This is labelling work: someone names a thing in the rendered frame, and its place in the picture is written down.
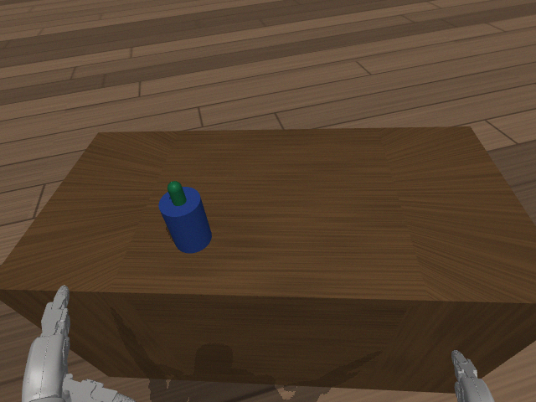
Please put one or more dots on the left robot hand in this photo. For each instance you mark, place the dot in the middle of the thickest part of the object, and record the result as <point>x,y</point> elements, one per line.
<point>46,372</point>

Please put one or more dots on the bottle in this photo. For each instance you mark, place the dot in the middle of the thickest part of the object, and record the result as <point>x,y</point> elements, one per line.
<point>183,212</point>

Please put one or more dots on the right robot hand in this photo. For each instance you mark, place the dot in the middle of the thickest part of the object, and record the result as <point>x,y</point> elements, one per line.
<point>469,388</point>

